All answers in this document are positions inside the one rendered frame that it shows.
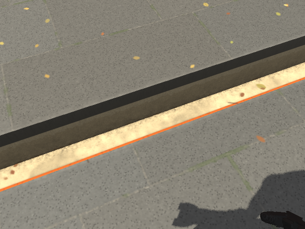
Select robot right hand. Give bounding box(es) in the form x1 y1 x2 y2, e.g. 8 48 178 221
260 211 305 229

